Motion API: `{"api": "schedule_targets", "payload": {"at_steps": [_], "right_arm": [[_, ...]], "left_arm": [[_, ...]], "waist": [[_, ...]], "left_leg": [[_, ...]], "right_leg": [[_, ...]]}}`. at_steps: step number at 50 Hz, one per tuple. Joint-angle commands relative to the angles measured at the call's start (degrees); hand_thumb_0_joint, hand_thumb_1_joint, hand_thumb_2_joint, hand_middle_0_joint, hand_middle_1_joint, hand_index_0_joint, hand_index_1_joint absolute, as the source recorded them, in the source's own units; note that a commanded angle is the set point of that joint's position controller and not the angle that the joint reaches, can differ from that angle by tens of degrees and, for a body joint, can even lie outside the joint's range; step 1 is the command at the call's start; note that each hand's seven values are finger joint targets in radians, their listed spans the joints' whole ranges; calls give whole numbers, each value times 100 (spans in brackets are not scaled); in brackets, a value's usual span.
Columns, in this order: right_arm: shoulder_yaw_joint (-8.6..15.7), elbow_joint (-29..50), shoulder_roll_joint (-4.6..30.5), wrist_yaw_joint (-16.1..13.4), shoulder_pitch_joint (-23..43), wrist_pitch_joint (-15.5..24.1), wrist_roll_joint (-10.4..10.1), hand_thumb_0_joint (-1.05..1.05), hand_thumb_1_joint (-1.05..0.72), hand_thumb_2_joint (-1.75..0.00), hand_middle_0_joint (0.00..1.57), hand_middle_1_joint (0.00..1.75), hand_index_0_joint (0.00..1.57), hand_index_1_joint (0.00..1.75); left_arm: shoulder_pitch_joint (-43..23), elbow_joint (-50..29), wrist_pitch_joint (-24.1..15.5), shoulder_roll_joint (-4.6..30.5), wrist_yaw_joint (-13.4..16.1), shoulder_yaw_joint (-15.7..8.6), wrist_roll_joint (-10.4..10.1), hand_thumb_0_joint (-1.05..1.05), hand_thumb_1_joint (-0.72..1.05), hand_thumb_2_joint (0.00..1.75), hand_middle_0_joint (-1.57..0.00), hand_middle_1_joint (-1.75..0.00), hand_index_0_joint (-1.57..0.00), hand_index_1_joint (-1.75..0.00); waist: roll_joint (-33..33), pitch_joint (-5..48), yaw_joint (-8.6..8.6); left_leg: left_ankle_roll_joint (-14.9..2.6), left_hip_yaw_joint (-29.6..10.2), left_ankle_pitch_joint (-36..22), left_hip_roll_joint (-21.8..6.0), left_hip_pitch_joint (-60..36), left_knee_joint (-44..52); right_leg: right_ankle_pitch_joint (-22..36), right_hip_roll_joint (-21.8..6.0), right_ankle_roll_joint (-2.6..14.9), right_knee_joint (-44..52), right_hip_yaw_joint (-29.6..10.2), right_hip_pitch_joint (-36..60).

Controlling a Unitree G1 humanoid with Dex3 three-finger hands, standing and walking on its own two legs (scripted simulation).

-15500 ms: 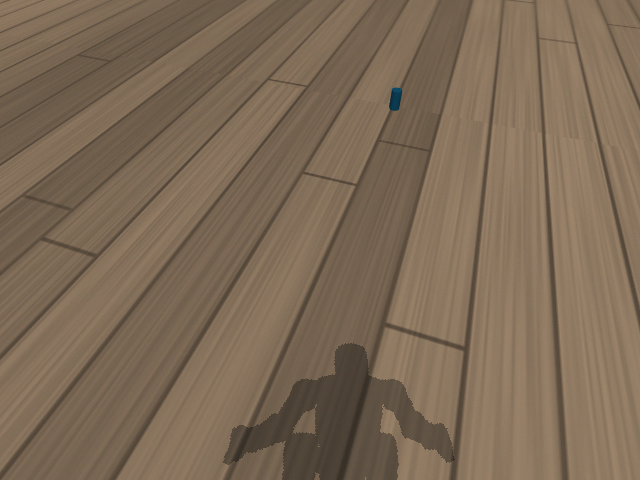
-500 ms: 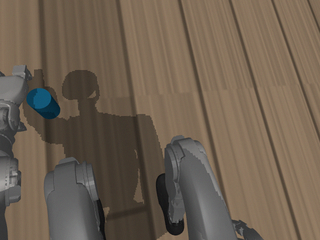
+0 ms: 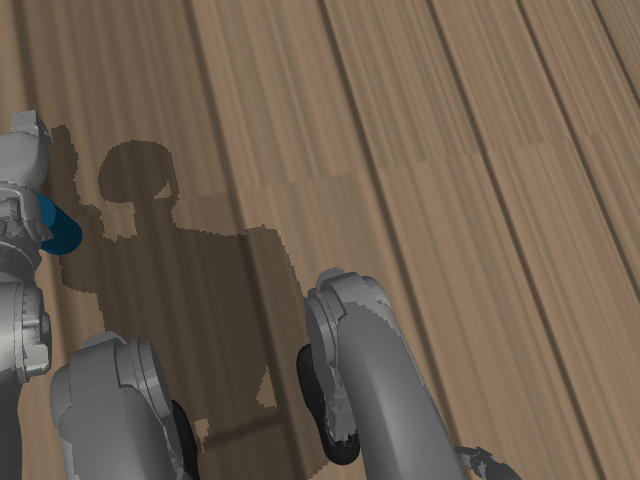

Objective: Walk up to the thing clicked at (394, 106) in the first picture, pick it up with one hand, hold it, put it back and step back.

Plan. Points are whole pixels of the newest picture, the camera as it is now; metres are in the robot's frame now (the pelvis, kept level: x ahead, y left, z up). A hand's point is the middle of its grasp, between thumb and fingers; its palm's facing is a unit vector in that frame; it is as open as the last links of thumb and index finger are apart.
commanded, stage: close in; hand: left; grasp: from above
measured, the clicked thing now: (46, 226) +0.51 +0.26 -0.27
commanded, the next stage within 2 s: rest palm in 0.12 s
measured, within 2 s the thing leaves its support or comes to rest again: neither
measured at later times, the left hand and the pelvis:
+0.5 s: hand (35, 227) +0.49 +0.26 -0.21, palm faces -0.44 -0.06 -0.89, open 13.7 cm; pelvis +0.01 +0.01 -0.02, yaw -1 degrees
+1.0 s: hand (39, 228) +0.49 +0.26 -0.24, palm faces -0.45 -0.11 -0.89, open 13.5 cm; pelvis +0.01 +0.01 -0.03, yaw -3 degrees
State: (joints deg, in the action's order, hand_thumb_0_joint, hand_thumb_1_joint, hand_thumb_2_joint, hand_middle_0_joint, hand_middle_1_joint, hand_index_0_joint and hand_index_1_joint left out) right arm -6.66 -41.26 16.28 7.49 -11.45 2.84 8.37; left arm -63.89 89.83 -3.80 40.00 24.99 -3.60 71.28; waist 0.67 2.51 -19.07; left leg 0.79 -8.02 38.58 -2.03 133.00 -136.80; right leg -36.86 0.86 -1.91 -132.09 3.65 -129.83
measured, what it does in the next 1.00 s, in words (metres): stands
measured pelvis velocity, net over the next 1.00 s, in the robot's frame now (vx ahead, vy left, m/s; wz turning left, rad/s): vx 0.01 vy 0.01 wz -0.06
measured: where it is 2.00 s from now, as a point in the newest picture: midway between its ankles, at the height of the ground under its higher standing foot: (262, 454)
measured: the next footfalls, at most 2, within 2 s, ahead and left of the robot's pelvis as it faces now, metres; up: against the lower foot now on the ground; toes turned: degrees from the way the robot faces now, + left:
none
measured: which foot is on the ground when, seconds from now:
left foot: down 0.00-1.00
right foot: down 0.00-1.00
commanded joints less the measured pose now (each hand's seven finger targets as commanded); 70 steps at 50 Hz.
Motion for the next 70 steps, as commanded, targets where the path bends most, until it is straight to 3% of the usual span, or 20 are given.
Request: {"api": "schedule_targets", "payload": {"at_steps": [1,4,8,13,15,19,22,27,28,31,34,35,40,42,45,48,56,60,67,70], "right_arm": [[411,60,1332,-65,-1085,91,-40,0,-90,-90,20,30,20,30],[437,103,1404,-80,-1070,122,9,0,-90,-90,20,30,20,30],[441,-45,1365,-73,-1212,125,42,0,-90,-90,20,30,20,30],[469,-40,1433,-84,-1185,123,39,0,-90,-90,20,30,20,30],[436,-76,1427,-48,-1182,147,89,0,-90,-90,20,30,20,30],[402,-86,1493,27,-1193,239,180,0,-89,-90,20,30,20,30],[315,-100,1498,143,-1199,343,283,0,-89,-90,20,30,20,30],[278,-34,1561,265,-1112,452,361,0,-89,-90,20,30,20,30],[247,-34,1546,296,-1082,482,383,0,-89,-90,20,30,20,30],[194,-15,1597,362,-1095,528,401,0,-90,-90,20,30,20,30],[185,43,1688,367,-1094,542,390,0,-90,-90,20,30,20,30],[132,34,1618,397,-1079,555,380,0,-90,-90,20,30,20,30],[134,36,1771,414,-1138,593,404,0,-90,-90,20,30,20,30],[62,51,1675,431,-1021,595,388,0,-90,-90,20,30,20,30],[103,11,1850,449,-1193,632,418,0,-90,-90,20,30,20,30],[63,19,1728,489,-1059,660,451,0,-90,-90,20,30,20,30],[32,3,1788,557,-1001,693,500,0,-90,-90,20,30,20,30],[7,-11,1872,550,-992,712,492,0,-89,-90,20,30,20,30],[-128,62,1885,602,-912,810,567,0,-90,-90,20,30,20,30],[-146,129,1925,576,-891,818,551,0,-89,-90,20,30,20,30]], "left_arm": [[-1636,-443,166,1240,-141,68,-354,0,-53,101,-8,-104,-9,-104],[-1789,-721,-115,1503,-419,-26,-448,0,-51,101,-9,-106,-10,-105],[-1936,-1024,-540,1112,-577,282,-380,0,-50,104,-9,-110,-10,-108],[-1742,-1321,-830,1319,-212,231,-21,0,-54,99,-7,-103,-7,-103],[-1852,-1010,-823,1056,-31,353,86,0,-54,102,-7,-102,-7,-103],[-1809,-759,-692,1287,433,105,253,0,-52,107,-9,-102,-8,-103],[-1839,-326,-557,1315,625,63,360,0,-46,107,-12,-103,-11,-104],[-1685,-386,-404,1587,807,-194,211,0,-44,106,-14,-102,-13,-103],[-1733,-112,-363,1410,793,-96,200,0,-42,103,-14,-102,-14,-103],[-1753,-85,-340,1610,739,-160,127,0,-45,101,-11,-103,-12,-103],[-1570,-305,-354,1961,685,-366,32,0,-45,104,-13,-103,-12,-104],[-1514,-55,-338,1658,624,-149,-14,0,-45,104,-13,-103,-13,-104],[-1416,-81,-449,2045,563,-371,-39,0,-47,100,-11,-102,-11,-102],[-1574,-264,-537,1901,560,-184,-75,0,-48,102,-11,-101,-10,-102],[-1463,-210,-613,2169,621,-441,64,0,-48,104,-11,-103,-10,-103],[-1443,-39,-679,1823,668,-212,81,0,-44,104,-14,-102,-13,-103],[-1435,206,-673,1690,784,-6,157,0,-43,109,-14,-106,-13,-107],[-1584,231,-642,1894,860,-92,204,0,-20,103,-29,-105,-29,-104],[-1495,680,-580,1906,871,-130,194,0,-18,79,-26,-100,-30,-95],[-1835,290,-614,2073,875,-115,237,0,-15,81,-28,-100,-32,-96]], "waist": [[1096,3518,16],[853,3465,-63],[1215,3571,-134],[2017,3718,110],[1981,3548,-88],[2209,3480,-47],[2023,3243,-238],[2209,3599,-112],[2058,3427,-279],[1912,3392,-285],[1836,3636,-121],[1767,3458,-230],[1652,3341,-232],[1759,3453,-205],[1818,3194,-307],[1870,3083,-365],[1940,2982,-401],[2027,2906,-424],[1897,2432,-558],[1954,2720,-561]], "left_leg": [[-358,642,-696,161,-2097,1220],[-359,554,-468,178,-1776,1139],[-244,466,-482,172,-2189,1099],[-112,463,-650,211,-2916,1227],[-101,417,-700,171,-2962,1180],[-82,404,-1039,161,-3100,1164],[-135,440,-1143,150,-2884,972],[-149,445,-1248,123,-2974,906],[-174,433,-1085,120,-2835,834],[-224,435,-981,112,-2552,745],[-242,433,-1123,99,-2549,727],[-250,425,-1051,96,-2438,674],[-266,369,-952,102,-2250,661],[-231,321,-923,74,-2342,710],[-207,288,-977,93,-2425,697],[-192,268,-945,60,-2457,659],[-170,211,-930,50,-2467,685],[-161,193,-999,45,-2503,691],[-174,149,-591,62,-2299,741],[-170,108,-606,47,-2454,744]], "right_leg": [[928,212,323,1446,384,2432],[556,220,312,1467,357,2615],[558,228,361,1329,501,2351],[790,179,432,1093,694,1864],[879,204,439,1000,774,1654],[1205,169,426,874,814,1554],[1382,162,373,843,804,1624],[1455,183,355,834,775,1866],[1351,201,350,820,786,1761],[1278,217,326,854,753,1951],[1393,239,297,927,729,2327],[1356,249,296,874,722,2267],[1247,272,288,899,787,2340],[1216,314,316,873,804,2333],[1247,287,329,808,893,2176],[1266,331,317,819,914,2085],[1278,352,329,780,995,2021],[1326,335,327,763,1006,1922],[953,316,314,776,1045,1754],[988,323,307,791,1056,1854]]}}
